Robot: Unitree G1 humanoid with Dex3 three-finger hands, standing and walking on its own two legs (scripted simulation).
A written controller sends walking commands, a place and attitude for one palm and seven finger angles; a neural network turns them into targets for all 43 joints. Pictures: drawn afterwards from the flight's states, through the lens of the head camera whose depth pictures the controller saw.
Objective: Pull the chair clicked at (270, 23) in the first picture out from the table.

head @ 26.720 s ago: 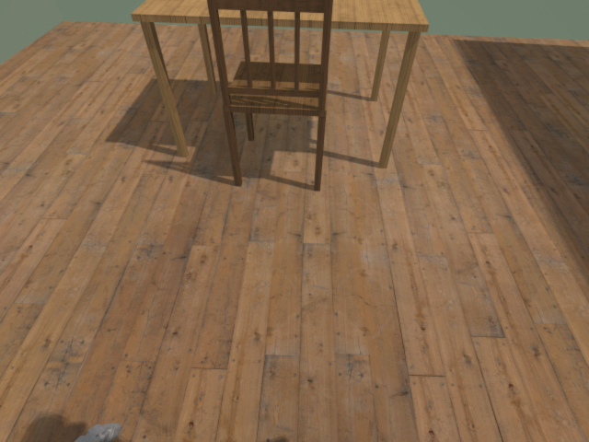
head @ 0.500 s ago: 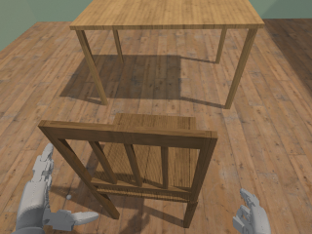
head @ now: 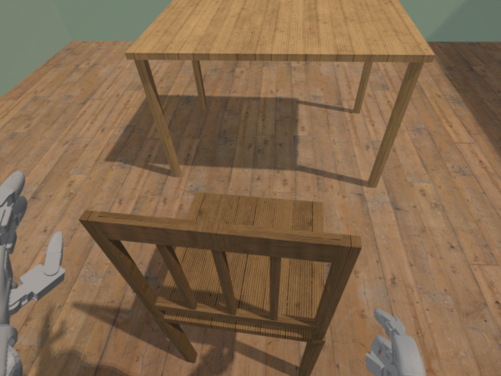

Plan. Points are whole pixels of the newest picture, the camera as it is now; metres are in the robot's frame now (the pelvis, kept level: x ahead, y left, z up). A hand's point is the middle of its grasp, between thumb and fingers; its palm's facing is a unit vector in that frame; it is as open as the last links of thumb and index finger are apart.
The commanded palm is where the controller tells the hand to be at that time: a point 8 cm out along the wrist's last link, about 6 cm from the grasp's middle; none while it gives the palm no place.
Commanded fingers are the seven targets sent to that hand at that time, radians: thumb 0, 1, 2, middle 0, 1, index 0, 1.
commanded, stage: draw the hand back to the body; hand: left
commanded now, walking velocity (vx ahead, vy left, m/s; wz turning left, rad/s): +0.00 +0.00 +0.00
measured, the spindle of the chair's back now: (226, 284) +0.30 +0.10 -0.09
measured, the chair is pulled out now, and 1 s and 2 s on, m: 0.73 0.73 0.73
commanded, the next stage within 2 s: step back with the hand held close in 0.34 s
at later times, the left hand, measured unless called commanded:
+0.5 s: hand (61, 269) +0.19 +0.25 +0.16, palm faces +0.46 -0.78 -0.42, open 7.4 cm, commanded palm +0.14 +0.29 +0.18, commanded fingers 0.00 0.90 0.90 -0.20 -0.30 -0.20 -0.30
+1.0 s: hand (41, 298) +0.15 +0.26 +0.16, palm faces +0.39 -0.72 -0.57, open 7.4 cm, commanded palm +0.09 +0.30 +0.18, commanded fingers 0.00 0.90 0.90 -0.20 -0.30 -0.20 -0.30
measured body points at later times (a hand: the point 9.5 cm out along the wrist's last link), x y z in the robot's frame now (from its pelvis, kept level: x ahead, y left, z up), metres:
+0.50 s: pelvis -0.01 +0.00 +0.00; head +0.00 -0.03 +0.45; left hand +0.16 +0.29 +0.18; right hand +0.18 -0.23 -0.09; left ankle -0.05 +0.13 -0.74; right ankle -0.01 -0.14 -0.74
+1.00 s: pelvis -0.05 +0.00 -0.01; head -0.01 -0.04 +0.44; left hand +0.12 +0.29 +0.19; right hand +0.12 -0.24 -0.12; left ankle -0.05 +0.13 -0.74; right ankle -0.01 -0.14 -0.74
